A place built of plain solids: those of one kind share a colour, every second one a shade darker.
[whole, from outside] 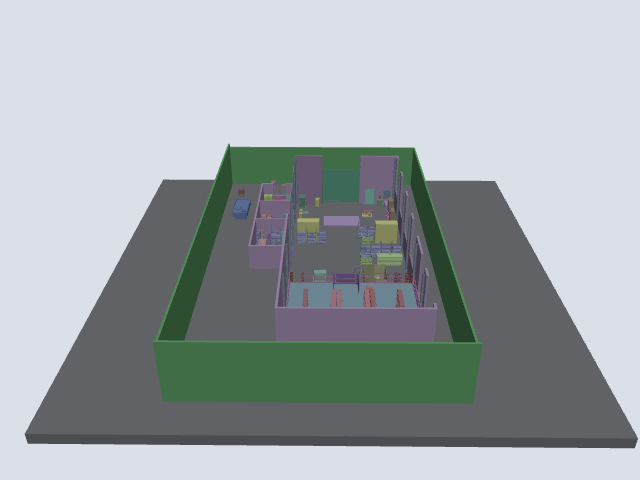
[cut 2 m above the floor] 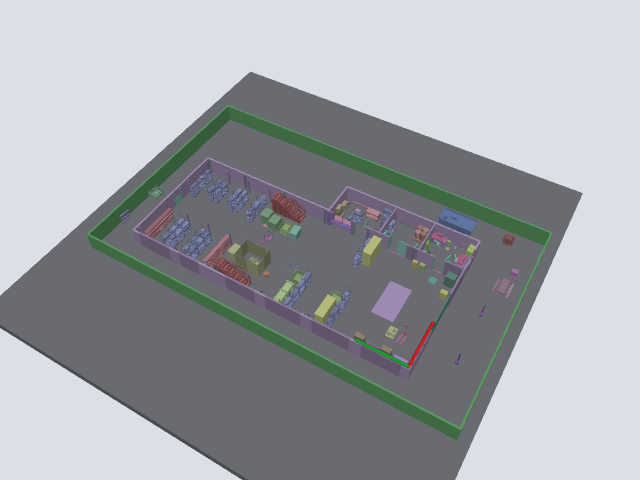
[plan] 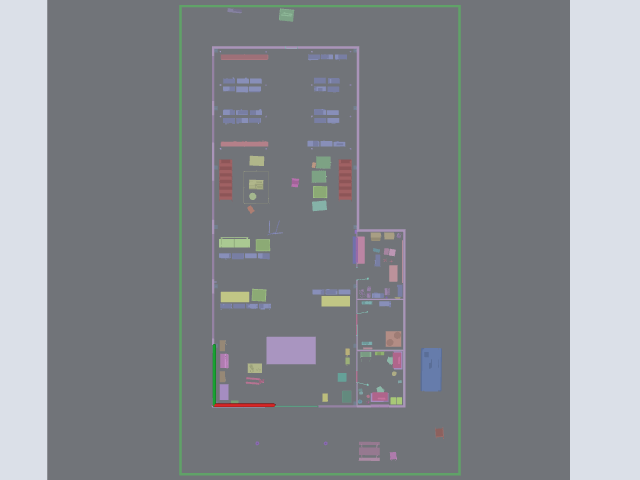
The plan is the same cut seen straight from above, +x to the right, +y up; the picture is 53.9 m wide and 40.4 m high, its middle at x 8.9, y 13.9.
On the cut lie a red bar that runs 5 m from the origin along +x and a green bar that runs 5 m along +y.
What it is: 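A works' own stores building on a factory's ground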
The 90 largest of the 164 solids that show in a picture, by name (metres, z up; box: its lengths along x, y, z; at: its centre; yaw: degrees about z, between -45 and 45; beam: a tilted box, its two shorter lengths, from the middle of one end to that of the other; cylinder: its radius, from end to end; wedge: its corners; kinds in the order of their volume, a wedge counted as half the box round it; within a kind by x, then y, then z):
{
 "yard_bound_1": {"box": [0.2, 39.6, 5.15], "at": [-2.84, 13.88, 2.52]},
 "yard_bound_2": {"box": [23.68, 0.2, 5.15], "at": [8.9, -5.82, 2.52]},
 "yard_bound_3": {"box": [23.68, 0.2, 5.85], "at": [8.9, 33.58, 2.88]},
 "yard_bound_4": {"box": [0.2, 39.6, 5.55], "at": [20.64, 13.88, 2.73]},
 "wall_1": {"box": [0.2, 0.81, 6.35], "at": [-0.1, 0.2, 3.12]},
 "wall_2": {"box": [0.2, 3.81, 2.35], "at": [-0.1, 2.5, 1.12]},
 "wall_3": {"box": [0.2, 1.21, 6.35], "at": [-0.1, 5.0, 3.12]},
 "wall_4": {"box": [0.2, 3.81, 2.35], "at": [-0.1, 7.5, 1.12]},
 "wall_5": {"box": [0.2, 1.21, 6.35], "at": [-0.1, 10.0, 3.12]},
 "wall_6": {"box": [0.2, 3.81, 2.35], "at": [-0.1, 12.5, 1.12]},
 "wall_7": {"box": [0.2, 1.21, 6.35], "at": [-0.1, 15.0, 3.12]},
 "wall_8": {"box": [0.2, 3.31, 2.35], "at": [-0.1, 17.25, 1.12]},
 "wall_9": {"box": [0.2, 3.21, 6.35], "at": [-0.1, 20.5, 3.12]},
 "wall_10": {"box": [0.2, 2.31, 2.35], "at": [-0.1, 23.25, 1.12]},
 "wall_11": {"box": [0.2, 1.21, 6.35], "at": [-0.1, 25.0, 3.12]},
 "wall_12": {"box": [0.2, 3.81, 2.35], "at": [-0.1, 27.5, 1.12]},
 "wall_13": {"box": [0.2, 0.81, 6.35], "at": [-0.1, 29.8, 3.12]},
 "wall_14": {"box": [4.46, 0.2, 6.35], "at": [2.02, -0.1, 3.12]},
 "wall_15": {"box": [12.4, 0.2, 6.35], "at": [6.0, 30.1, 3.12]},
 "wall_16": {"box": [3.26, 0.2, 6.35], "at": [10.38, -0.1, 3.12]},
 "wall_17": {"box": [0.06, 1.85, 6.35], "at": [11.97, 0.93, 3.12]},
 "wall_18": {"box": [0.06, 1.72, 6.35], "at": [11.97, 3.8, 3.12]},
 "wall_19": {"box": [0.06, 1.31, 6.35], "at": [11.97, 5.2, 3.12]},
 "wall_20": {"box": [0.06, 1.22, 6.35], "at": [11.97, 8.35, 3.12]},
 "wall_21": {"box": [0.06, 1.68, 6.35], "at": [11.97, 9.67, 3.12]},
 "wall_22": {"box": [0.06, 0.41, 6.35], "at": [11.97, 11.8, 3.12]},
 "wall_23": {"box": [0.06, 2.11, 1.05], "at": [11.97, 13.05, 0.47]},
 "wall_24": {"box": [0.2, 15.6, 6.35], "at": [12.1, 22.4, 3.12]},
 "wall_25": {"box": [1.21, 0.2, 2.75], "at": [12.6, -0.1, 1.32]},
 "wall_26": {"box": [3.9, 0.06, 2.75], "at": [13.95, 4.57, 1.32]},
 "wall_27": {"box": [3.9, 0.06, 2.75], "at": [13.95, 4.63, 1.32]},
 "wall_28": {"box": [3.9, 0.06, 2.75], "at": [13.95, 8.87, 1.32]},
 "wall_29": {"box": [3.9, 0.06, 2.75], "at": [13.95, 8.93, 1.32]},
 "wall_30": {"box": [4.1, 0.2, 2.75], "at": [14.05, 14.7, 1.32]},
 "wall_31": {"box": [1.41, 0.2, 2.75], "at": [15.4, -0.1, 1.32]},
 "wall_32": {"box": [0.2, 4.8, 2.75], "at": [16.0, 2.2, 1.32]},
 "wall_33": {"box": [0.2, 4.3, 2.75], "at": [16.0, 6.75, 1.32]},
 "wall_34": {"box": [0.2, 5.9, 2.75], "at": [16.0, 11.85, 1.32]},
 "raised_floor_steel_1": {"box": [11.16, 8.37, 0.2], "at": [6.0, 25.66, 2.7]},
 "longspan_deep_1": {"box": [2.4, 0.9, 2.43], "at": [1.74, 9.11, 1.17]},
 "longspan_deep_2": {"box": [2.4, 0.9, 2.47], "at": [10.22, 8.74, 1.19]},
 "shelving_run_1": {"box": [0.41, 2.47, 0.21], "at": [1.99, 25.68, 4.05]},
 "shelving_run_2": {"box": [3.96, 0.4, 0.07], "at": [2.52, 29.32, 0.44]},
 "shelving_run_3": {"box": [3.88, 0.41, 0.18], "at": [2.54, 21.96, 0.5]},
 "shelving_run_4": {"box": [3.92, 0.46, 0.2], "at": [2.54, 29.29, 0.88]},
 "shelving_run_5": {"box": [3.93, 0.43, 0.17], "at": [2.54, 29.31, 1.24]},
 "shelving_run_6": {"box": [3.91, 0.41, 0.22], "at": [2.56, 21.97, 1.26]},
 "shelving_run_7": {"box": [3.28, 0.4, 0.17], "at": [2.87, 21.96, 0.87]},
 "shelving_run_8": {"box": [0.4, 3.9, 0.21], "at": [4.34, 26.4, 4.05]},
 "shelving_run_9": {"box": [0.4, 3.91, 0.22], "at": [4.82, 26.4, 4.06]},
 "shelving_run_10": {"box": [0.43, 3.92, 0.22], "at": [7.17, 26.41, 4.06]},
 "shelving_run_11": {"box": [0.4, 3.91, 0.22], "at": [7.66, 26.43, 4.06]},
 "shelving_run_12": {"box": [0.4, 3.93, 0.22], "at": [10.02, 26.41, 4.06]},
 "beyond_skip_1": {"box": [1.69, 3.44, 0.56], "at": [18.26, 2.98, 0.88], "yaw": -0.7},
 "ibc_1": {"box": [1.16, 0.95, 1.21], "at": [8.81, 19.23, 0.56], "yaw": 0.4},
 "ibc_2": {"box": [1.16, 0.95, 1.21], "at": [9.18, 20.43, 0.56], "yaw": -0.9},
 "raised_slab_1": {"box": [4.15, 2.3, 0.21], "at": [6.47, 4.6, 0.06]},
 "cupboard_steel_1": {"box": [0.45, 0.92, 1.88], "at": [0.69, 2.4, 0.89]},
 "cupboard_steel_2": {"box": [0.45, 0.92, 1.88], "at": [0.69, 5.0, 0.89]},
 "pallet_load_1": {"box": [1.2, 0.8, 0.2], "at": [3.42, 3.1, 0.05]},
 "pallet_load_2": {"box": [1.22, 0.82, 1.13], "at": [3.59, 20.56, 0.52], "yaw": -2.6},
 "stillage_1": {"box": [1.08, 0.88, 0.42], "at": [3.77, 9.26, 0.16], "yaw": -3.3},
 "stillage_2": {"box": [1.08, 0.88, 0.35], "at": [4.1, 13.46, 0.13], "yaw": 0.6},
 "stillage_3": {"box": [1.08, 0.88, 0.42], "at": [8.91, 17.94, 0.16], "yaw": -0.8},
 "roller_shutter_1": {"box": [4.36, 0.06, 4.19], "at": [6.5, -0.12, 2.4]},
 "drums_bund_1": {"cylinder": 0.3, "from": [14.78, 5.85, 0.31], "to": [14.78, 5.85, 1.18]},
 "drums_bund_2": {"cylinder": 0.3, "from": [14.79, 5.27, 0.31], "to": [14.79, 5.27, 1.18]},
 "drums_bund_3": {"box": [1.3, 1.3, 0.35], "at": [15.09, 5.57, 0.13]},
 "card_cage_1": {"box": [0.76, 0.95, 1.45], "at": [11.14, 0.72, 0.68]},
 "crate_1": {"box": [1.2, 0.8, 0.95], "at": [8.86, 16.77, 0.43], "yaw": 5.1},
 "filing_tall_1": {"box": [0.47, 0.62, 1.37], "at": [15.06, 0.36, 0.64]},
 "filing_tall_2": {"box": [0.47, 0.62, 1.37], "at": [15.57, 0.36, 0.64]},
 "shelving_bay_1": {"box": [1.0, 0.5, 0.22], "at": [8.88, 27.31, 1.26]},
 "shelving_bay_2": {"box": [1.0, 0.42, 0.59], "at": [9.98, 24.62, 1.08]},
 "shelving_bay_3": {"box": [1.0, 0.4, 0.25], "at": [10.02, 23.96, 1.25]},
 "roll_cab_1": {"box": [0.83, 0.42, 0.45], "at": [13.59, 14.33, 1.08]},
 "roll_cab_2": {"box": [0.85, 0.46, 0.72], "at": [14.73, 14.31, 0.47]},
 "pier_1": {"box": [0.17, 0.34, 6.35], "at": [11.91, 14.6, 3.12]},
 "bar_rack_1": {"box": [2.6, 0.71, 0.16], "at": [1.7, 13.63, 0.91]},
 "tool_cabinet_1": {"box": [0.46, 0.7, 0.91], "at": [9.33, 0.64, 0.55]},
 "drum_1": {"cylinder": 0.3, "from": [3.24, 17.57, 0.0], "to": [3.24, 17.57, 0.87]},
 "leaning_pallets_1": {"box": [0.39, 1.21, 0.5], "at": [0.7, 3.73, 0.56]},
 "desk_load_lived_1": {"box": [1.3, 0.72, 0.12], "at": [13.95, 0.72, 0.8]},
 "desk_load_lived_2": {"box": [0.72, 1.3, 0.12], "at": [15.39, 3.78, 0.8]},
 "packing_desk_1": {"box": [0.7, 1.4, 0.21], "at": [15.07, 11.07, 0.86]},
 "charger_1": {"box": [0.36, 0.56, 0.98], "at": [11.23, 4.49, 0.59]},
 "truck_charger_1": {"box": [0.36, 0.56, 0.98], "at": [11.23, 3.72, 0.59]},
 "distribution_board_1": {"box": [0.8, 0.18, 1.1], "at": [0.88, 0.09, 1.4]},
 "radiator_1": {"box": [0.1, 3.62, 0.37], "at": [15.84, 12.08, 0.14]},
 "beyond_wheeled_bin_1": {"box": [0.53, 0.6, 0.4], "at": [15.06, -4.26, 0.82], "yaw": 4.5}
}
